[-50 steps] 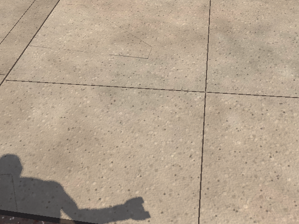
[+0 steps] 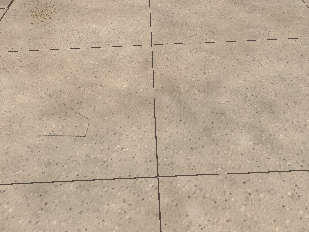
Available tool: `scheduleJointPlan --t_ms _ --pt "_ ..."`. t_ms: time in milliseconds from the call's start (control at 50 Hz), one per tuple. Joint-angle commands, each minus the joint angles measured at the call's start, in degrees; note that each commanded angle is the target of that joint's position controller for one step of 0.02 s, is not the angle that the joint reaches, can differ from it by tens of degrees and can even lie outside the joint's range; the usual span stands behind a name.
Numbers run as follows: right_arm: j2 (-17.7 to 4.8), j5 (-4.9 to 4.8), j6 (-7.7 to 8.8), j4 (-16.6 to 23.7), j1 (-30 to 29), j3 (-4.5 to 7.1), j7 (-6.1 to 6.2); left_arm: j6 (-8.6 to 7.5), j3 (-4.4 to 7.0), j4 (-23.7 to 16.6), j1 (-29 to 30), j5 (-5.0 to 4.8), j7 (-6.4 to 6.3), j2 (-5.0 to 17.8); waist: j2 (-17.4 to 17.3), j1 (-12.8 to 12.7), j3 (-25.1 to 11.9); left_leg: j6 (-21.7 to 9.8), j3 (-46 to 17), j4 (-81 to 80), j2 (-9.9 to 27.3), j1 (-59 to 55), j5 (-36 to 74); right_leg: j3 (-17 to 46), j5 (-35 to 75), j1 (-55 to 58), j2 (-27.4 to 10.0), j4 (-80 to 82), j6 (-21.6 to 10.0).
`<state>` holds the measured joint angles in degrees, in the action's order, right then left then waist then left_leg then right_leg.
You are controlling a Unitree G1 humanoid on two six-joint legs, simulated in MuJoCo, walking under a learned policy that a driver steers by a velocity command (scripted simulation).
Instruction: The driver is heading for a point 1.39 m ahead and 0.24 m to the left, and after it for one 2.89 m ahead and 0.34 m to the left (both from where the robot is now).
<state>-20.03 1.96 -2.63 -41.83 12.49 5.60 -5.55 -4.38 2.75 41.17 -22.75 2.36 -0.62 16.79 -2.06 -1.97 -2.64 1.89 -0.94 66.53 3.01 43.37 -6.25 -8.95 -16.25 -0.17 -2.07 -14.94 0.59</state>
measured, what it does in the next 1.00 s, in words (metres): walks ahead, turning left: left foot, then right foot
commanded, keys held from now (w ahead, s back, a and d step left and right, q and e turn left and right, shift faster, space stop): w+q+shift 0.44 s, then w+shift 0.04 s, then w+e+shift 0.52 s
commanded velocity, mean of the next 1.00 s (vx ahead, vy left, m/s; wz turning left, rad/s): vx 0.96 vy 0.00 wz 0.29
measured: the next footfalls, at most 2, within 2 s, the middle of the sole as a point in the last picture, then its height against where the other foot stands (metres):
left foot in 0.22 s outside the picture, level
right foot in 0.68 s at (120, 182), level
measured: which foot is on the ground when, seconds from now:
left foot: up 0.00-0.20, down 0.22-0.66, up 0.68-1.00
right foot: down 0.00-0.24, up 0.26-0.66, down 0.68-1.00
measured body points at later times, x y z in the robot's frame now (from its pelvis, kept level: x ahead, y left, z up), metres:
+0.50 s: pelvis +0.38 +0.16 -0.01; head +0.40 +0.17 +0.44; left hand +0.46 +0.46 -0.09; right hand +0.51 -0.10 -0.13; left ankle +0.27 +0.15 -0.74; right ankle +0.59 +0.04 -0.67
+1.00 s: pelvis +0.84 +0.34 +0.00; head +0.87 +0.35 +0.44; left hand +0.66 +0.57 -0.13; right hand +1.16 +0.25 -0.05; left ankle +0.97 +0.57 -0.69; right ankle +0.75 +0.23 -0.74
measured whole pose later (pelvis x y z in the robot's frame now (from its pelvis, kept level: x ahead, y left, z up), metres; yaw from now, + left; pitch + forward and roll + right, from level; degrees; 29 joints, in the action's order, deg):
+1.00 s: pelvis +0.84 +0.34 +0.00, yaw +16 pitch +2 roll -1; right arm -14.6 2.5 4.0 -34.0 -1.9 -3.4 -2.2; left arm -4.1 3.9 52.5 -31.9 -0.3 1.5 16.0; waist -1.0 -7.5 1.2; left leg 1.8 -4.6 37.5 5.4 38.5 0.2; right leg 10.4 -16.8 1.7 8.6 -14.8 -6.6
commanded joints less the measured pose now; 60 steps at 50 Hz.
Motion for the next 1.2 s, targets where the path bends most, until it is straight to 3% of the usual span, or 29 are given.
scheduleJointPlan --t_ms 20,100,140,200,220,240,260,280,320,380,480,540,600,640,660,680,700,720,760,780,860,940,1040,1080,1100,1120,1140,1160,1200 --pt "-1.59 0.28 0.61 6.30 -9.82 -0.26 -0.91 -1.49 2.21 -1.57 0.12 0.14 -0.39 7.43 7.05 -1.21 9.15 -1.07 0.07 -3.34 2.80 11.96 1.66 6.10 -6.45 3.16 -15.13 10.21 -5.79" --pt "-0.90 0.18 1.00 8.97 -16.55 -1.61 -1.73 -1.46 2.59 1.56 -2.08 0.59 -0.71 7.94 6.28 -2.80 13.08 -5.47 5.64 -13.40 4.02 9.89 -1.20 -1.13 0.77 7.05 -15.66 11.18 -5.46" --pt "-0.01 -0.12 1.14 10.18 -17.92 -2.47 -1.28 -0.91 2.63 3.19 -2.69 0.60 -0.61 8.53 6.13 -2.20 13.45 -8.85 9.48 -18.89 2.26 5.72 -5.96 -5.59 18.48 9.52 -15.10 7.31 -4.83" --pt "-3.08 -1.23 1.81 6.72 -2.26 -1.18 1.15 0.74 3.37 4.03 -1.58 0.36 -0.46 13.32 8.81 7.10 1.35 -14.15 15.74 -20.82 -8.85 -20.51 -16.29 -8.70 72.69 7.62 -15.45 -18.33 -4.53" --pt "-5.91 -0.98 2.65 2.70 11.43 0.53 1.94 0.98 3.48 2.89 0.75 -0.44 -0.08 14.47 7.08 13.85 -5.69 -16.08 12.13 -25.91 -10.82 -39.95 -12.84 -8.04 68.04 -2.44 -14.80 -35.95 -3.76" --pt "-12.84 -0.43 2.34 0.11 15.96 2.91 3.19 0.40 1.77 1.07 -0.63 -0.13 0.86 8.49 -2.97 12.77 -9.60 -18.35 -4.85 -31.41 -2.53 -58.77 -25.23 -6.73 29.31 -23.92 -8.89 -55.39 -1.13" --pt "-19.89 -0.83 1.54 1.74 13.10 4.50 3.49 -1.25 0.67 -4.71 3.30 -0.27 1.71 4.44 -13.90 9.12 -14.37 -25.80 -41.07 -46.28 10.57 -67.87 -36.34 2.18 -10.84 -44.20 3.44 -74.52 2.14" --pt "-17.81 -0.95 1.40 2.16 14.76 4.16 3.62 -2.25 0.87 -7.16 13.01 0.17 1.57 8.05 -2.29 12.32 -12.25 -23.48 -43.81 -50.51 11.02 -67.82 -30.19 12.46 -4.64 -50.98 0.77 -75.58 0.97" --pt "-13.09 -0.57 2.58 0.43 12.36 2.92 4.94 -3.28 -0.15 -6.25 12.12 -0.27 1.09 6.23 3.95 6.99 -0.84 -20.61 -32.72 -50.41 8.78 -52.10 -14.03 12.39 -0.10 -47.65 -4.49 -66.95 -0.11" --pt "-7.66 -1.56 4.42 1.76 6.33 0.71 5.33 -0.30 -0.46 -5.05 8.02 1.87 1.46 5.67 3.43 0.89 2.87 -20.52 -22.39 -52.17 2.15 -35.81 -7.63 12.77 -2.62 -38.37 -6.57 -58.55 1.65" --pt "-6.39 -1.77 6.47 0.84 8.64 0.14 4.97 0.89 -2.28 -10.13 21.79 0.95 2.80 2.87 1.18 2.92 10.43 -18.80 -15.97 -57.91 -3.11 -25.39 3.29 7.32 10.96 -36.63 -4.68 -34.68 3.47" --pt "-5.87 -3.03 8.11 -1.70 12.03 -0.33 4.77 -0.13 -3.03 -9.40 24.36 -0.10 3.57 1.33 -0.50 5.94 8.27 -15.52 -12.44 -61.85 -0.92 -30.56 19.12 4.56 28.49 -27.11 -2.16 -20.14 -0.42" --pt "-8.87 -2.16 9.01 -3.60 12.34 -0.13 5.09 -0.05 -1.84 -7.81 22.43 -0.66 2.71 4.50 -1.52 4.72 4.77 -12.23 -8.31 -57.22 2.04 -45.96 43.03 2.95 24.58 -24.88 1.64 -15.72 -4.71" --pt "-11.11 0.40 8.10 -4.25 10.74 0.46 5.93 0.26 0.00 -4.04 10.29 -1.50 1.86 8.34 -4.94 -2.19 -2.16 -10.21 -6.14 -42.94 4.49 -52.51 61.93 3.08 14.18 -16.06 5.64 -17.39 -7.06" --pt "-10.98 1.59 6.98 -4.00 7.68 0.60 6.45 0.71 1.10 0.20 -2.63 -1.98 1.10 9.98 -4.52 -8.96 -6.55 -9.68 -3.50 -28.21 3.96 -50.21 64.40 1.92 10.24 -5.80 6.85 -17.00 -7.90" --pt "-9.34 2.07 6.51 -3.72 5.18 0.10 6.83 1.34 2.43 2.99 -13.78 -1.96 0.18 12.87 -1.23 -14.78 -9.92 -8.82 -0.86 -6.33 1.19 -40.14 53.72 6.79 2.03 6.69 2.91 -19.39 -10.03" --pt "0.72 0.39 7.18 -0.16 11.06 -2.33 5.46 1.36 3.83 3.41 -12.93 -0.33 0.13 18.48 20.47 -5.91 -11.55 -5.04 0.29 20.48 -9.96 -14.17 -3.54 38.32 -10.65 20.45 -10.65 -15.34 -18.68" --pt "-1.03 0.01 8.63 0.33 12.59 -3.23 5.06 1.79 3.33 3.03 -6.57 -1.26 1.53 13.83 20.50 -2.94 -13.56 -5.38 -4.12 23.88 -11.39 -3.05 -16.92 63.96 -18.03 21.65 -14.71 -0.18 -22.47" --pt "-4.50 0.78 9.33 1.95 1.79 -3.74 5.17 1.18 2.73 2.57 -0.07 -1.75 2.26 8.32 1.78 -2.01 -2.62 -5.96 -6.44 16.57 -3.85 -2.72 -8.50 50.08 -12.82 7.40 -11.75 0.66 -20.35" --pt "-3.94 1.37 9.19 3.17 -1.39 -4.08 5.05 0.95 2.19 4.10 -0.91 -1.62 1.99 6.61 -0.75 -0.79 1.36 -5.52 -5.82 11.52 -2.11 -4.66 -8.64 44.12 -7.72 0.29 -8.79 1.22 -18.45" --pt "-1.10 2.92 6.57 6.51 -4.19 -6.06 4.21 -0.52 1.99 6.68 -2.64 -1.93 1.33 7.67 2.90 3.52 7.09 -1.61 -3.60 -2.85 1.25 -6.89 -12.69 35.27 -1.02 -13.79 -2.99 4.88 -18.94" --pt "0.61 0.64 7.04 11.49 -17.49 -7.75 3.18 -0.96 3.26 5.70 -1.83 -2.38 1.70 9.26 3.86 -0.30 10.42 1.00 0.92 -26.80 0.35 -15.76 5.40 30.30 7.43 -22.71 0.73 10.34 -15.90" --pt "-1.84 0.03 7.51 11.62 -17.16 -6.42 4.34 -0.81 4.28 7.01 -5.15 -3.11 1.54 11.21 4.50 -1.98 4.61 -0.85 1.01 -37.16 -3.18 -24.87 9.50 30.69 31.90 -9.50 -0.93 0.78 -11.18" --pt "-5.45 -0.04 8.02 8.14 -4.53 -4.37 5.70 -0.69 4.86 6.87 -3.66 -2.52 1.40 14.04 3.87 4.61 -4.16 -2.34 1.32 -37.78 -4.83 -39.77 0.47 28.85 44.52 -7.99 0.88 -17.32 -8.73" --pt "-8.24 0.44 8.33 5.73 6.88 -2.86 6.83 -1.17 4.74 6.03 -0.92 -2.29 1.58 13.34 3.56 10.70 -9.57 -3.58 -2.72 -35.51 0.35 -53.49 -5.48 27.85 37.78 -16.04 3.15 -31.76 -7.80" --pt "-12.41 1.91 8.38 3.79 19.97 -1.20 8.01 -1.84 2.59 4.07 0.57 -1.66 1.22 4.89 -6.03 13.89 -17.80 -4.69 -18.06 -36.20 15.66 -66.20 -26.45 23.28 4.34 -25.37 6.26 -51.34 -8.54" --pt "-16.51 2.56 7.64 4.25 13.60 -0.20 7.51 -1.33 0.85 0.20 -6.58 -4.78 1.25 0.96 -24.28 6.07 -23.59 -10.86 -51.69 -50.87 27.60 -70.73 -40.34 17.17 -12.56 -40.14 9.19 -65.09 -7.05" --pt "-9.24 1.94 7.14 5.68 7.14 -0.71 7.21 0.04 1.23 2.56 -0.80 -2.88 0.60 5.95 -10.75 6.73 -12.48 -10.96 -46.28 -52.89 23.24 -61.90 -45.83 15.61 -5.39 -45.88 3.34 -66.78 -7.57" --pt "-2.53 1.80 7.21 4.15 4.47 -2.29 6.66 1.12 1.69 1.99 6.93 -1.44 2.00 6.46 0.02 6.35 -1.26 -9.33 -24.76 -51.90 17.60 -49.06 -21.09 13.83 0.70 -44.15 -0.41 -61.62 -6.62"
